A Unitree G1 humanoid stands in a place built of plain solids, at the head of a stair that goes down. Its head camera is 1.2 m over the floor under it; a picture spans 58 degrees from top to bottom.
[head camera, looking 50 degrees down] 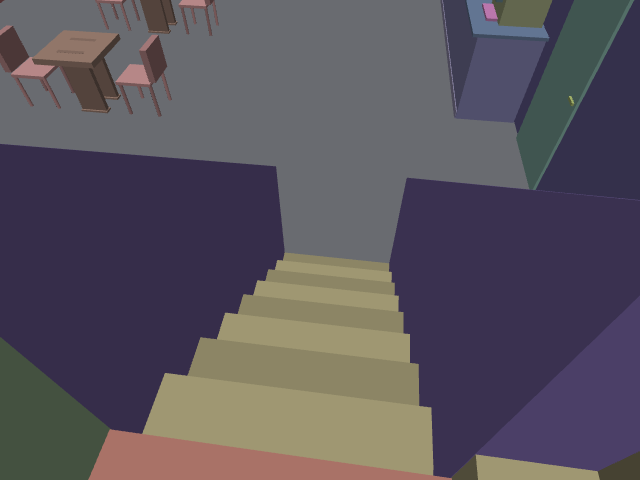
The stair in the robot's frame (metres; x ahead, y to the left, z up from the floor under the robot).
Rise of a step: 0.21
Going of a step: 0.25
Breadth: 0.89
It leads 7 degrees to the right of straight ahead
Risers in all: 9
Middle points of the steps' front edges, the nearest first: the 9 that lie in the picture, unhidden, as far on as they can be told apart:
0.30 0.12 0.00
0.54 0.08 -0.21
0.78 0.05 -0.42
1.03 0.02 -0.64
1.27 -0.01 -0.85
1.51 -0.04 -1.06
1.75 -0.08 -1.28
2.00 -0.11 -1.49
2.24 -0.14 -1.70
